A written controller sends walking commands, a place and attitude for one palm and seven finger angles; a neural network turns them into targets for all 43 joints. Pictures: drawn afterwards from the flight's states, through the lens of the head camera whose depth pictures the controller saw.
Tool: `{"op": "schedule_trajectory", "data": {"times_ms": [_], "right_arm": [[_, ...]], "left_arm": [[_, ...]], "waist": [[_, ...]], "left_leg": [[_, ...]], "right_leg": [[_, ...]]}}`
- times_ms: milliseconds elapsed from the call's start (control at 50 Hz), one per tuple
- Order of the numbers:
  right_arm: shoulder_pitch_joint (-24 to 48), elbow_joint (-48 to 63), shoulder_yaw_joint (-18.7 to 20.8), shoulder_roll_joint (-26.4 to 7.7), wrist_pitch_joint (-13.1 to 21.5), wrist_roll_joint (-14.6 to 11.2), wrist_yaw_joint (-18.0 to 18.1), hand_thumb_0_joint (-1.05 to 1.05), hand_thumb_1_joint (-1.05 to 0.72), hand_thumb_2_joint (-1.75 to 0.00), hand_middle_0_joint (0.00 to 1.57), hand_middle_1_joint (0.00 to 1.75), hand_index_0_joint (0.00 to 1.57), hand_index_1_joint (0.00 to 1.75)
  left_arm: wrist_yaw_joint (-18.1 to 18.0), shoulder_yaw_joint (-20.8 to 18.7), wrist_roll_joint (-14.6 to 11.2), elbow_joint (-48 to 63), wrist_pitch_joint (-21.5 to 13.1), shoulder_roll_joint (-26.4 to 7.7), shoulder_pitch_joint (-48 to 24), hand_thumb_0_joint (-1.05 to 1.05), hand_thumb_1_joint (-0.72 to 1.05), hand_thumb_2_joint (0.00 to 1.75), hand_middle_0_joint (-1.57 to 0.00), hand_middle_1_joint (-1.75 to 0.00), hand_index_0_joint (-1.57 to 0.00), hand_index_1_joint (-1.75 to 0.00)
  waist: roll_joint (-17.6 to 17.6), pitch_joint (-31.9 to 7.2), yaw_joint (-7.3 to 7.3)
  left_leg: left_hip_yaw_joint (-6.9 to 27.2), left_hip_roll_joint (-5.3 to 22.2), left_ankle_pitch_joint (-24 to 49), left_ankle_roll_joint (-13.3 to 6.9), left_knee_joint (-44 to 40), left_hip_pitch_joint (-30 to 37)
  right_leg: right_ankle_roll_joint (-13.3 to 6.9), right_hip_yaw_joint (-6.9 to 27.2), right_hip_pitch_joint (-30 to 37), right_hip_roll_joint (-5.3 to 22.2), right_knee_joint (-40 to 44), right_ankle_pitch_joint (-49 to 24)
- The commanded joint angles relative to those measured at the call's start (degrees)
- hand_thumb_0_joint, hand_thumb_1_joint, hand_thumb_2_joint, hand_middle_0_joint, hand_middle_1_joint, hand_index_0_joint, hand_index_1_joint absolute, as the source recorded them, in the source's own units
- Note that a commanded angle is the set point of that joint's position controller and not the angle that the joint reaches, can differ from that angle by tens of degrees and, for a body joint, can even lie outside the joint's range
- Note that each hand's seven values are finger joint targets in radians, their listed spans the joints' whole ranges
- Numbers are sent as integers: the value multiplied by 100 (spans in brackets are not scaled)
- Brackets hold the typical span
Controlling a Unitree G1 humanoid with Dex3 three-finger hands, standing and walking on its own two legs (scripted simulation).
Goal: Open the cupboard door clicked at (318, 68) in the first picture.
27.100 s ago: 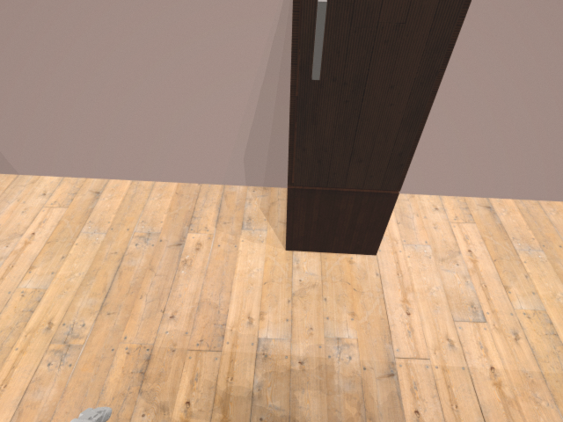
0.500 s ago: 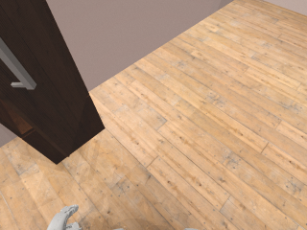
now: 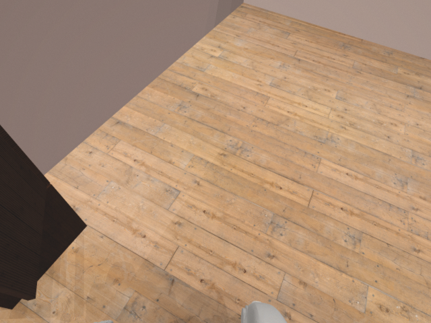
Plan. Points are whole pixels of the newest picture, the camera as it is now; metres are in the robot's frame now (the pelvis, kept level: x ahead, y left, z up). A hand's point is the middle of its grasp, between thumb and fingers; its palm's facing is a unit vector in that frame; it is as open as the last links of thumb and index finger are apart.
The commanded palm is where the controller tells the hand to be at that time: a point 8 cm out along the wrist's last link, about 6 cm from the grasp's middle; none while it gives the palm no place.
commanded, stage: walk to a spot facing it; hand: left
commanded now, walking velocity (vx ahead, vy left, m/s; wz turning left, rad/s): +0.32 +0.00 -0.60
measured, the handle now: out of the picture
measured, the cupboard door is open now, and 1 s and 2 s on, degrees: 44 44 44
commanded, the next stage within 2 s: turn to face it in 1.40 s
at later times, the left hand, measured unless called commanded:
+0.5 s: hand (184, 239) +0.32 +0.09 -0.16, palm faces -0.23 -0.95 -0.23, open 7.2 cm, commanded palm none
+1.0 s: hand (215, 155) +0.58 +0.02 -0.16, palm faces -0.36 -0.91 -0.19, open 7.3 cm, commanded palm none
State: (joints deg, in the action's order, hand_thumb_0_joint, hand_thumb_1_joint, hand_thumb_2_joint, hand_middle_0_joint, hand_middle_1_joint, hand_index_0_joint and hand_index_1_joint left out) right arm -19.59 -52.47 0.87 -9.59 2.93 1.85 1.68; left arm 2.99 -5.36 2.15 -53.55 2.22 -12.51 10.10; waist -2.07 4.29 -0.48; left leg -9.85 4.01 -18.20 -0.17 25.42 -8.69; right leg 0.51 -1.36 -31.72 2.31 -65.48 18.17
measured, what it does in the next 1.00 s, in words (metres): walks ahead, turning right: right foot, then left foot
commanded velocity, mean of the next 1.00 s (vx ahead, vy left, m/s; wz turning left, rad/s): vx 0.36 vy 0.00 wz -0.33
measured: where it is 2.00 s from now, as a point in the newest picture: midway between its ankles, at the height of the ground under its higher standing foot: (278, 196)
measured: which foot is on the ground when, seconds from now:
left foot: down 0.00-0.26, up 0.28-0.68, down 0.70-1.00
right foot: up 0.00-0.24, down 0.26-0.70, up 0.72-1.00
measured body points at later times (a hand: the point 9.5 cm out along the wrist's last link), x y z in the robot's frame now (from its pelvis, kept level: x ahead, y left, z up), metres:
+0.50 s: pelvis +0.20 -0.08 +0.00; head +0.25 -0.10 +0.45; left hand +0.33 +0.14 -0.14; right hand +0.18 -0.33 -0.15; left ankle +0.27 +0.07 -0.67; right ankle +0.16 -0.14 -0.74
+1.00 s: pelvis +0.45 -0.13 +0.00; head +0.48 -0.15 +0.45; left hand +0.60 +0.07 -0.15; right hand +0.34 -0.35 -0.15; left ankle +0.45 -0.01 -0.74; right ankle +0.47 -0.29 -0.69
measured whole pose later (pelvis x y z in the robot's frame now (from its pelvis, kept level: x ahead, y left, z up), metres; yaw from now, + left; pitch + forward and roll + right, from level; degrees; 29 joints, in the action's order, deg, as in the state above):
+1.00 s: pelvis +0.45 -0.13 +0.00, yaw -24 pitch +1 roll +1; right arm -19.1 -59.4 2.9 -10.7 3.3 1.8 0.7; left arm 1.6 -4.6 2.1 -57.6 -0.3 -10.1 11.3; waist -0.3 3.5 0.0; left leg -12.9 3.0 -15.5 0.1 20.4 -5.2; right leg -0.4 -3.2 -31.9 6.7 -48.4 11.4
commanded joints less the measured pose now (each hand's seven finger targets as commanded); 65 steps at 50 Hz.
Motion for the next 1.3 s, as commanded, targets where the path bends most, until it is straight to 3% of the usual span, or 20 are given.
{"op": "schedule_trajectory", "data": {"times_ms": [0, 120, 200, 220, 240, 260, 380, 580, 640, 700, 760, 860, 1000, 1060, 1080, 1100, 1120, 1140, 1200, 1280], "right_arm": [[-1034, -131, 233, -877, 117, 2, 73, 0, -90, -90, 20, 30, 20, 30], [-1244, -353, 226, -866, 60, 48, 23, 0, -90, -90, 20, 30, 20, 30], [-627, -281, 261, -1161, 20, -52, -21, 0, -90, -90, 20, 30, 20, 30], [-482, -141, 214, -940, 39, -170, -114, 0, -90, -90, 20, 30, 20, 30], [-327, 123, 183, -564, 48, -248, -79, 0, -90, -90, 20, 30, 20, 30], [119, 179, 234, -750, 3, -201, -82, 0, -90, -90, 20, 30, 20, 30], [-298, -257, 270, -373, -246, -18, -157, 0, -90, -90, 20, 30, 20, 30], [1501, 268, 259, -411, -35, -81, -267, 0, -90, -90, 20, 30, 20, 30], [618, -60, 318, -620, 38, -31, -184, 0, -90, -90, 20, 30, 20, 30], [-1168, -438, 533, -1693, 9, 69, -65, 0, -90, -90, 20, 30, 20, 30], [44, -163, 337, -871, 72, 37, -72, 0, -90, -90, 20, 30, 20, 30], [-50, -383, 276, -703, 186, -20, -67, 0, -90, -90, 20, 30, 20, 30], [-552, -645, 297, -801, 66, 53, -130, 0, -90, -90, 20, 30, 20, 30], [-561, -734, 250, -906, 20, 21, -132, 0, -90, -90, 20, 30, 20, 30], [-429, -715, 242, -856, 26, -36, -166, 0, -90, -90, 20, 30, 20, 30], [-450, -593, 187, -552, 77, -129, -207, 0, -90, -90, 20, 30, 20, 30], [-96, -383, 202, -489, 75, -158, -184, 0, -90, -90, 20, 30, 20, 30], [269, -402, 253, -585, 58, -148, -179, 0, -90, -90, 20, 30, 20, 30], [124, -636, 238, -283, -67, -64, -173, 0, -90, -90, 20, 30, 20, 30], [-134, -776, 232, -40, -184, -54, -240, 0, -90, -90, 20, 30, 20, 30]], "left_arm": [[81, 96, -49, 658, -226, 54, -904, 0, 90, 90, -20, -30, -20, -30], [89, 133, -57, 743, -255, 53, -1514, 0, 90, 90, -20, -30, -20, -30], [-11, -38, -52, 171, -381, -358, 458, 0, 90, 90, -20, -30, -20, -30], [-94, -206, -35, -112, -441, -974, 1400, 0, 90, 90, -20, -30, -20, -30], [-191, -354, -115, -233, -449, -1552, 1926, 0, 90, 90, -20, -30, -20, -30], [-260, -329, -214, -183, -398, -1695, 1567, 0, 90, 90, -20, -30, -20, -30], [-317, 22, -68, 91, -556, -569, 30, 0, 90, 90, -20, -30, -20, -30], [-316, 38, -109, -461, -674, -588, 945, 0, 90, 90, -20, -30, -20, -30], [-331, 36, -159, -452, -670, -626, 747, 0, 90, 90, -20, -30, -20, -30], [-259, 99, -199, -143, -732, -259, 768, 0, 90, 90, -20, -30, -20, -30], [-185, 58, -58, -159, -568, -194, 302, 0, 90, 90, -20, -30, -20, -30], [-90, 124, -28, -229, -349, 210, 439, 0, 90, 90, -20, -30, -20, -30], [-47, 113, -29, 7, -393, 128, -400, 0, 90, 90, -20, -30, -20, -30], [-77, 77, -34, -218, -460, -146, 254, 0, 90, 90, -20, -30, -20, -30], [-121, -11, -20, -503, -537, -427, 1138, 0, 90, 90, -20, -30, -20, -30], [-215, -211, -7, -774, -597, -1086, 2109, 0, 90, 90, -20, -30, -20, -30], [-261, -242, -154, -837, -568, -1430, 2249, 0, 90, 90, -20, -30, -20, -30], [-307, -192, -167, -756, -551, -1296, 1846, 0, 90, 90, -20, -30, -20, -30], [-360, 64, -127, -423, -574, -467, 585, 0, 90, 90, -20, -30, -20, -30], [-321, 132, -94, -581, -731, -229, 636, 0, 90, 90, -20, -30, -20, -30]], "waist": [[920, -228, -301], [1077, 121, -407], [1000, -811, 656], [-20, -1369, 1087], [-1286, -1760, 1106], [-802, -1230, 980], [-346, -291, -251], [-424, -121, 191], [-278, -383, -365], [1506, -1559, -832], [1054, -19, -268], [852, -187, 39], [896, 97, -128], [609, -211, 274], [150, -632, 708], [-1215, -1355, 1059], [-1520, -1252, 984], [-1239, -963, 893], [-307, -268, 105], [-486, -135, -134]], "left_leg": [[469, 1459, 2906, -411, -934, 1281], [-170, 1570, 3353, -428, -863, 1080], [-675, 1378, 5192, -124, 1511, 420], [-790, 990, 3484, 93, 3067, -1195], [-374, -21, -1664, 396, 5166, -2976], [617, 214, -1530, 235, 5814, -3380], [766, 499, 94, 351, 3648, -2014], [529, 82, 420, 235, 1396, -2249], [226, -303, 879, 44, 431, -354], [3707, 2503, 1479, -1338, -645, 2304], [2829, 2075, -794, -901, -1559, -74], [687, 1383, 1013, -609, -1575, -215], [176, 1401, 1139, -566, -1364, 66], [-97, 1267, 2491, -360, -162, 47], [-363, 939, 2739, -169, 1096, -566], [-670, 271, 1074, 85, 3016, -2002], [-28, -121, -1698, 149, 4607, -3075], [642, 210, -1252, 76, 5180, -3308], [837, 658, -107, 167, 4293, -2577], [545, 448, 360, 274, 3078, -2232]], "right_leg": [[34, -169, -1066, 238, 448, -337], [-217, -654, -193, 17, 2288, -357], [-653, -991, 2765, -559, 3257, -433], [-1004, 163, 4640, 390, 3593, -224], [-1764, 3364, 5525, 2215, 4457, -821], [-1845, 3408, 4626, 2335, 4927, -148], [-1064, 959, 1765, 998, 5465, -335], [-1060, 981, 3258, 1053, 4818, -3087], [-774, 618, 2617, 728, 3727, -3969], [-347, 128, -168, -488, -728, 1319], [-270, 459, -630, 346, -1305, 170], [-72, 81, -53, 540, 555, -505], [-158, -506, 533, 258, 2589, -793], [-374, -846, 1927, -132, 3244, -617], [-580, -524, 3269, -50, 3515, -472], [-1106, 1626, 4760, 1441, 4102, 12], [-1610, 3253, 4913, 2391, 4952, -340], [-1533, 3107, 4226, 2291, 5039, -78], [-1010, 1139, 2397, 1647, 5377, -428], [-893, 181, 2237, 1213, 5497, -1496]]}}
